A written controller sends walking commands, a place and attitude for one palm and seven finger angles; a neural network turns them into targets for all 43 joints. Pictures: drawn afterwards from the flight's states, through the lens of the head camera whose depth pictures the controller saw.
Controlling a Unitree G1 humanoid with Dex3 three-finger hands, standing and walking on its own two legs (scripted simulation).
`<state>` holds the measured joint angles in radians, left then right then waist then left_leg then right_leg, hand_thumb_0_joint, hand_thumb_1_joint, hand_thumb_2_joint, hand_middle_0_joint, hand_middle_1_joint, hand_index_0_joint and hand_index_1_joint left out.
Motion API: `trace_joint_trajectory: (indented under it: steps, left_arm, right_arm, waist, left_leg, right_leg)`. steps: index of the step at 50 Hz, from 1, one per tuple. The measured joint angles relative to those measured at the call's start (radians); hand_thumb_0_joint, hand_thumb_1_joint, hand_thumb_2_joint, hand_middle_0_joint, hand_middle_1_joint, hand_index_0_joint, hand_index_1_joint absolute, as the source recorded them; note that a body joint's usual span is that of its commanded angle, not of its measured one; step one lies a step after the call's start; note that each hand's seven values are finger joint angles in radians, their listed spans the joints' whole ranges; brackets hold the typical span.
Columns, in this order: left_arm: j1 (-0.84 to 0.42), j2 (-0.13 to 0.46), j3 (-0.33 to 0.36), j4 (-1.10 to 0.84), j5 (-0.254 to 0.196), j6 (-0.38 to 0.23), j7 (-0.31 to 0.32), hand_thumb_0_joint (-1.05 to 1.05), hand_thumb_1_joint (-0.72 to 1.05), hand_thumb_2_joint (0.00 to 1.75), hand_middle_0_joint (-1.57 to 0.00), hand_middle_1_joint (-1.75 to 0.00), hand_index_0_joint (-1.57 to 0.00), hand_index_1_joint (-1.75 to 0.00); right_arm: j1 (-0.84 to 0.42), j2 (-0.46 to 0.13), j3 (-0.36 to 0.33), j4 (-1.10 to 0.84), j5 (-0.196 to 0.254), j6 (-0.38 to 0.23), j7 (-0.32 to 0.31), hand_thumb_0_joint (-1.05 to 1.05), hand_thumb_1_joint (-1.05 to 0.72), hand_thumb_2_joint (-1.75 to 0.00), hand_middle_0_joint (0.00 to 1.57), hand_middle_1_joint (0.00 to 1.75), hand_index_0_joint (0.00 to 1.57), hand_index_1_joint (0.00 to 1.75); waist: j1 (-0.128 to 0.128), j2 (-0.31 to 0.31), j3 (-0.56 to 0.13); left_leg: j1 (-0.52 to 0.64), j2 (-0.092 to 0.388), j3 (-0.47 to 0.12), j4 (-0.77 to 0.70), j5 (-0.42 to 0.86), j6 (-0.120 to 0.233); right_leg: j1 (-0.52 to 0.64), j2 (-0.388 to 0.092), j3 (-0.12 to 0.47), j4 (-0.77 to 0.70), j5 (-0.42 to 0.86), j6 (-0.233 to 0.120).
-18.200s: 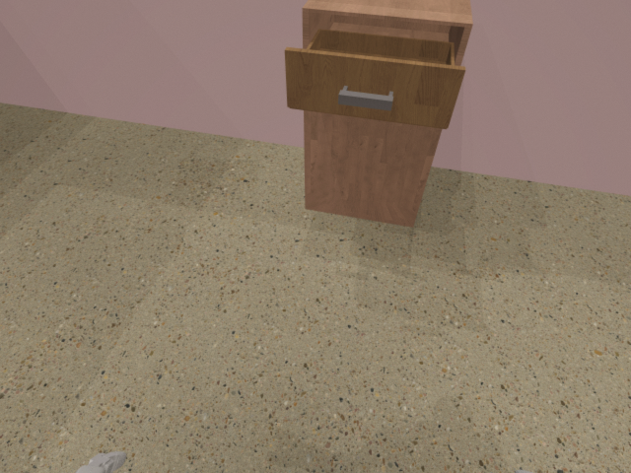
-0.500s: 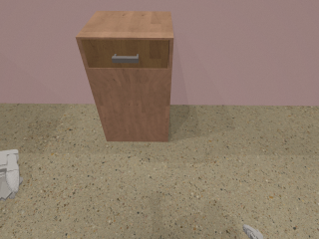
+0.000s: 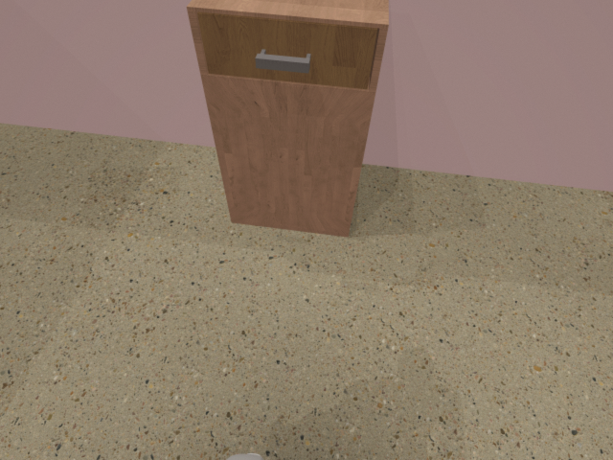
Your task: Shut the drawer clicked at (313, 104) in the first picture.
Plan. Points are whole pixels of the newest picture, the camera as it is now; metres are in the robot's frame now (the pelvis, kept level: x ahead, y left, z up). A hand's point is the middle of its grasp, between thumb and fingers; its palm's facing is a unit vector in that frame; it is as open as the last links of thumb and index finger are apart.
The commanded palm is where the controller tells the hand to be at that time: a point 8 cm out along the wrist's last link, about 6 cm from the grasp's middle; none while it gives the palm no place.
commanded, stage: let the arm hang, fingers relaxed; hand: left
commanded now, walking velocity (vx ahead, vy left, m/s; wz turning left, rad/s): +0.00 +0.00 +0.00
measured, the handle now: (284, 59) +1.02 +0.12 -0.01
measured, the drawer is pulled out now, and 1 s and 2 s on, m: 0.00 0.00 0.00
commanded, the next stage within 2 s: look to check the result in 0.66 s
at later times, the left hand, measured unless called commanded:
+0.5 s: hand out of the picture +0.06 +0.18 -0.16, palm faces +0.02 -0.98 -0.21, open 7.2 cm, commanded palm none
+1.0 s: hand out of the picture +0.07 +0.17 -0.16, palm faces +0.01 -0.98 -0.20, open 7.4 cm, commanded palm none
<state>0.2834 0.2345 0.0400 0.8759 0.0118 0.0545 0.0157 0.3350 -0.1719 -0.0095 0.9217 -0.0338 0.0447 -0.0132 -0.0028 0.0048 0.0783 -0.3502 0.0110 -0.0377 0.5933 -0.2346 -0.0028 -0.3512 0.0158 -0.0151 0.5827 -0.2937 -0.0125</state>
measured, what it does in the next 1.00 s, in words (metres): shifts its weight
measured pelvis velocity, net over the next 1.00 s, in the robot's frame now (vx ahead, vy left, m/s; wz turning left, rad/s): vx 0.05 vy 0.00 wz -0.02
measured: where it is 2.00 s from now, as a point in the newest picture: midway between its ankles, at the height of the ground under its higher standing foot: outside the picture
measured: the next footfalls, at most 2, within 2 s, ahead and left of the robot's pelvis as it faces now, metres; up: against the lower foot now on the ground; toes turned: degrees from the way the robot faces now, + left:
none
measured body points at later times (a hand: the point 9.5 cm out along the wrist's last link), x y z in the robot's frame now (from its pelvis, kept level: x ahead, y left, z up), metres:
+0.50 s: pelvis +0.03 +0.00 +0.01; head +0.05 -0.01 +0.46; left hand +0.06 +0.23 -0.14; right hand +0.01 -0.20 -0.15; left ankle +0.05 +0.12 -0.73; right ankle +0.06 -0.12 -0.73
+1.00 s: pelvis +0.05 +0.00 +0.01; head +0.08 -0.01 +0.46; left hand +0.07 +0.22 -0.14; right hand +0.04 -0.22 -0.15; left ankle +0.05 +0.12 -0.73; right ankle +0.06 -0.12 -0.73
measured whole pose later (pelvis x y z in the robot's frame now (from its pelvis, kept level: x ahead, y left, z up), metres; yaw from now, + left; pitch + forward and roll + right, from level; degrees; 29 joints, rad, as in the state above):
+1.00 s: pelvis +0.05 +0.00 +0.01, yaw -1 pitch -1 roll +0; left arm 0.23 0.14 0.02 1.15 0.00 0.00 0.03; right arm 0.27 -0.14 -0.02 1.12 -0.01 0.01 -0.04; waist -0.01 0.02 0.07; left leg -0.17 0.01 -0.01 0.41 -0.23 -0.01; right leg -0.19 0.01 0.02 0.41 -0.21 -0.01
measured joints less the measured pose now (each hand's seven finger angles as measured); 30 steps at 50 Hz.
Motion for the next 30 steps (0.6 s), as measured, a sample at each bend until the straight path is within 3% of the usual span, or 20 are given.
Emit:
trace_joint_trajectory:
  steps: [3,14,19,30]
  left_arm:
    - [0.013,0.004,-0.002,0.06,-0.003,-0.013,-0.001,0.02,0.9,0.9,-0.73,-0.92,-0.72,-0.88]
    - [-0.001,-0.066,-0.022,0.194,-0.005,-0.024,0.006,0.01,0.9,0.9,-0.33,-0.45,-0.33,-0.44]
    - [-0.037,-0.092,-0.022,0.205,-0.006,-0.036,0.009,0.01,0.9,0.9,-0.25,-0.36,-0.25,-0.35]
    - [-0.065,-0.088,-0.015,0.228,-0.006,-0.052,0.016,0.01,0.92,0.9,-0.2,-0.31,-0.21,-0.3]
  right_arm:
    - [0.013,0.008,-0.002,0.042,0.01,-0.002,-0.004,0.01,-0.91,-0.9,0.2,0.3,0.2,0.3]
    - [0.005,0.019,-0.014,0.115,0.013,-0.009,-0.008,0.01,-0.91,-0.9,0.2,0.3,0.2,0.3]
    - [-0.006,0.041,-0.01,0.133,0.013,-0.02,-0.012,0.01,-0.91,-0.9,0.19,0.3,0.2,0.3]
    - [-0.028,0.058,-0.007,0.162,0.018,-0.034,-0.021,0.01,-0.91,-0.9,0.2,0.3,0.2,0.3]
  waist:
    - [0.007,0.002,0.011]
    - [-0.008,0.033,-0.022]
    - [-0.008,0.021,-0.03]
    - [-0.008,0.023,-0.023]
  left_leg:
    - [0.029,-0.007,0.011,-0.049,0.025,-0.003]
    - [0.079,-0.006,0.019,-0.102,0.031,-0.001]
    - [0.092,-0.008,0.025,-0.12,0.032,0.0]
    - [0.127,-0.011,0.03,-0.152,0.026,0.001]
  right_leg:
    - [0.028,-0.007,0.012,-0.065,0.124,0.001]
    - [0.075,-0.007,0.019,-0.113,0.116,0.004]
    - [0.083,-0.01,0.025,-0.126,0.117,0.008]
    - [0.112,-0.013,0.03,-0.147,0.107,0.012]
